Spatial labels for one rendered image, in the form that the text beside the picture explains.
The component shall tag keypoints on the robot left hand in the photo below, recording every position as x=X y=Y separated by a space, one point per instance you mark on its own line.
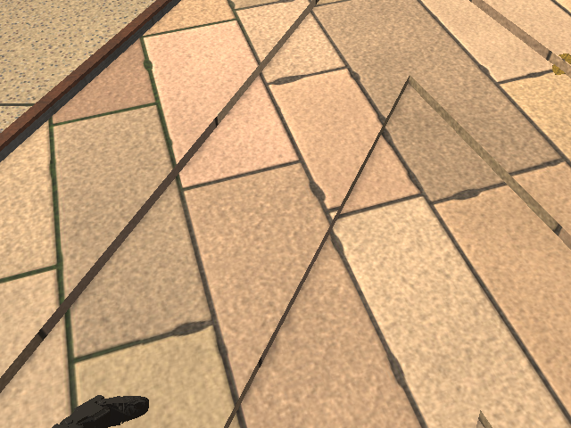
x=99 y=412

